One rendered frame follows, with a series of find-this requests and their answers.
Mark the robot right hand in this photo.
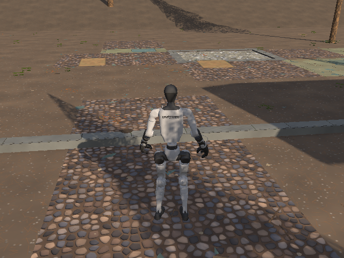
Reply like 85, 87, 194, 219
197, 145, 209, 158

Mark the robot torso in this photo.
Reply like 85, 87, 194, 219
159, 106, 184, 161

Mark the robot left hand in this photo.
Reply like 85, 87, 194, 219
140, 144, 152, 154

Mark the left robot forearm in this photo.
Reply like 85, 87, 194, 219
141, 129, 150, 146

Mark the right robot forearm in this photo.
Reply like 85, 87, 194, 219
195, 129, 206, 148

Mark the right robot thigh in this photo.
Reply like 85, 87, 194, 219
178, 149, 191, 186

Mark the right robot upper arm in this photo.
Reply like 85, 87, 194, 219
182, 108, 199, 137

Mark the left robot upper arm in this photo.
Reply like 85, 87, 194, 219
145, 108, 160, 137

